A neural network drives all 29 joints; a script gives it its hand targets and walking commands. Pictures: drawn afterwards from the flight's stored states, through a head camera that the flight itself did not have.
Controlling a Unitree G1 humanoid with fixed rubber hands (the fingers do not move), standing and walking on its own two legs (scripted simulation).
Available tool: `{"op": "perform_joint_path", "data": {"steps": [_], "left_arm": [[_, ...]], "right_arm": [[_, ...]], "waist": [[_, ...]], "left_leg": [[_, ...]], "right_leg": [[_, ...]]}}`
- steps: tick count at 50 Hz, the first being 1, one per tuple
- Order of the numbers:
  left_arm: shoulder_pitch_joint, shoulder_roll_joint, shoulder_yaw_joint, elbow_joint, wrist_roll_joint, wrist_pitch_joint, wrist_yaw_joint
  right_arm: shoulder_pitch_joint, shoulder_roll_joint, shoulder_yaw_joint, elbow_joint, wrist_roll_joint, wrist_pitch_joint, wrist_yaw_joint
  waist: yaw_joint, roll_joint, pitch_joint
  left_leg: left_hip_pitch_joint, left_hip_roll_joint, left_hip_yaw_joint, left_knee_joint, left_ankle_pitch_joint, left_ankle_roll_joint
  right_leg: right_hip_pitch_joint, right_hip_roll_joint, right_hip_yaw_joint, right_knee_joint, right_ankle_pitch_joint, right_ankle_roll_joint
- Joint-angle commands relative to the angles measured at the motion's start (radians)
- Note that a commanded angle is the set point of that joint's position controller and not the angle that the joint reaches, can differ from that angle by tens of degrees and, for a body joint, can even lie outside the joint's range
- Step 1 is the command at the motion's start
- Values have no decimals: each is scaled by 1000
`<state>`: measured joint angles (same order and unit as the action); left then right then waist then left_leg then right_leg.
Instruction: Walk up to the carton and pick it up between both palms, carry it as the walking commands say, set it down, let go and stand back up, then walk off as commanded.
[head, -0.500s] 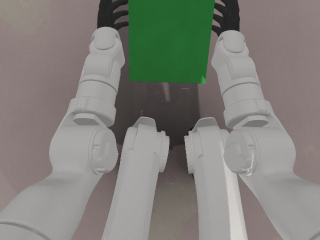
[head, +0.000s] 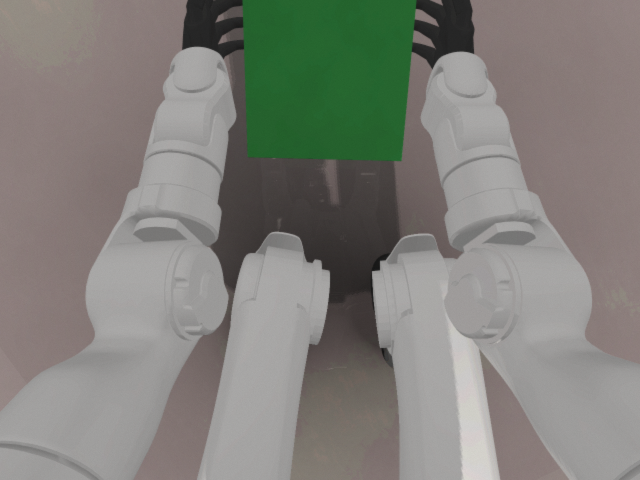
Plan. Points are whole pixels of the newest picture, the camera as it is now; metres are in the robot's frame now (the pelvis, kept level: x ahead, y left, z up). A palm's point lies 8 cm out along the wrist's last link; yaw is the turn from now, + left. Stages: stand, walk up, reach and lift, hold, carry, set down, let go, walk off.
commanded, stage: set down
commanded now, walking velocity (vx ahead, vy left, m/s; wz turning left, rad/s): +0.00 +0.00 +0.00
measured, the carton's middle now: (324, 74) +0.51 +0.02 -0.24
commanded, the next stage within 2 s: none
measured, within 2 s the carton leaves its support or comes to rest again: rests again in 1.10 s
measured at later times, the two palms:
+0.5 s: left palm (204, 46) +0.52 +0.15 -0.15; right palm (450, 50) +0.52 -0.11 -0.15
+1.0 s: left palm (204, 46) +0.52 +0.15 -0.16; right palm (450, 51) +0.52 -0.11 -0.16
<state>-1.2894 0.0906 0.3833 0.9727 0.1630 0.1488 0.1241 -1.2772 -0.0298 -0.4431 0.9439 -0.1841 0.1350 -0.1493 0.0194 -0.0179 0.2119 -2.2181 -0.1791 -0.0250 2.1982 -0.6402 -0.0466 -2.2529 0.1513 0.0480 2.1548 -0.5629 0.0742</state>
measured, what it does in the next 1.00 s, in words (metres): stands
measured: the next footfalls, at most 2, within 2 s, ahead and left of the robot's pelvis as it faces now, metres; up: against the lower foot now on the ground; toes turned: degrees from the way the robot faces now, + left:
none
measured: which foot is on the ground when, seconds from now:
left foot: down 0.00-1.00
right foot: down 0.00-1.00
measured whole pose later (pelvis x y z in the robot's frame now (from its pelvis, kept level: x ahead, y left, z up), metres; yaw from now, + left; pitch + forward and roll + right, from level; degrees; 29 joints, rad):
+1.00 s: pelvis +0.00 +0.00 -0.01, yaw +0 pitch +38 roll -1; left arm -1.33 0.14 0.36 1.08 0.15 0.06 0.08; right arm -1.31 -0.08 -0.43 1.05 -0.16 0.04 -0.10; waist 0.02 -0.01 0.22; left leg -2.24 -0.14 -0.02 2.22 -0.64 -0.03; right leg -2.27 0.13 0.03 2.18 -0.57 0.06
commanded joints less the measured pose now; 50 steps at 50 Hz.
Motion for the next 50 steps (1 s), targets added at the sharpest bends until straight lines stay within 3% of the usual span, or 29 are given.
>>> {"op": "perform_joint_path", "data": {"steps": [1, 18, 36, 45, 50], "left_arm": [[-467, -848, -326, 19, -47, -16, -248], [-410, -788, -275, 68, -11, -17, -258], [-394, -713, -265, 86, -13, -34, -250], [-338, -484, -207, 100, -14, -62, -195], [-234, -137, -122, 126, -24, -96, -112]], "right_arm": [[-455, 792, 320, 45, 32, -9, 229], [-396, 733, 267, 83, -3, -10, 246], [-378, 659, 254, 87, 7, -30, 234], [-314, 421, 182, 116, 13, -63, 175], [-204, 70, 99, 147, 30, -98, 89]], "waist": [[-3, 35, -862], [-6, 34, -802], [-8, 38, -805], [-10, 34, -833], [-14, 30, -853]], "left_leg": [[328, 1, 38, -225, 320, 34], [291, 7, 27, -225, 310, 37], [298, 16, 24, -206, 318, 30], [329, 31, 26, -206, 315, 16], [354, 51, 31, -217, 300, 3]], "right_leg": [[422, 35, -93, -114, 271, -64], [375, 26, -87, -114, 265, -65], [369, 23, -86, -104, 269, -57], [403, 9, -96, -103, 264, -49], [453, -10, -95, -112, 263, -40]]}}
